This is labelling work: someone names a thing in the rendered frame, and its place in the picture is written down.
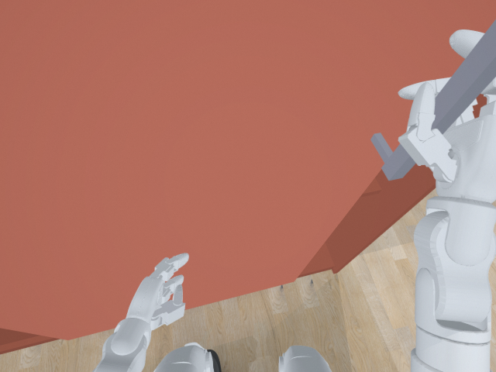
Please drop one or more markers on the robot right forearm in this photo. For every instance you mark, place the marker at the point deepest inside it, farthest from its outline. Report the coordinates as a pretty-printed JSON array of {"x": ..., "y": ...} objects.
[{"x": 456, "y": 246}]

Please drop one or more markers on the robot thigh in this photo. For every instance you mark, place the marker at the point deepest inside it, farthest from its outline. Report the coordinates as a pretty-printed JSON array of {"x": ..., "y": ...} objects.
[
  {"x": 186, "y": 359},
  {"x": 302, "y": 359}
]

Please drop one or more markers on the handle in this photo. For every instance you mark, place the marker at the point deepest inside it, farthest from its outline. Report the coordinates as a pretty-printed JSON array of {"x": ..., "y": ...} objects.
[{"x": 476, "y": 72}]

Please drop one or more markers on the right robot hand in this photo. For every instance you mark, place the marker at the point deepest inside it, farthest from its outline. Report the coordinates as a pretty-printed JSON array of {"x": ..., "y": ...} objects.
[{"x": 471, "y": 174}]

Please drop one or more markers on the robot left thigh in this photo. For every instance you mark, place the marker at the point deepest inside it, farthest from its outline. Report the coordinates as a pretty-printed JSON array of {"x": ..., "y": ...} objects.
[{"x": 186, "y": 359}]

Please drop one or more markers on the robot right thigh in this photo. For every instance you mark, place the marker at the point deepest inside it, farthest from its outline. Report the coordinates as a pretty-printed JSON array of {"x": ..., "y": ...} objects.
[{"x": 302, "y": 359}]

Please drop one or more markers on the left robot hand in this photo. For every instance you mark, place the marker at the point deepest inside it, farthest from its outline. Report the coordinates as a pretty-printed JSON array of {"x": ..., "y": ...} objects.
[{"x": 150, "y": 302}]

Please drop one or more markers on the robot left forearm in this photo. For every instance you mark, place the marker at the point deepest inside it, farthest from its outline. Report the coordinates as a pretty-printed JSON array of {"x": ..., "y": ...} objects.
[{"x": 125, "y": 349}]

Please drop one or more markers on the wardrobe door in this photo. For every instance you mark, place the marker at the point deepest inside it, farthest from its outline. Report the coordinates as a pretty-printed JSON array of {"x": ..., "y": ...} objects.
[
  {"x": 10, "y": 336},
  {"x": 237, "y": 131}
]

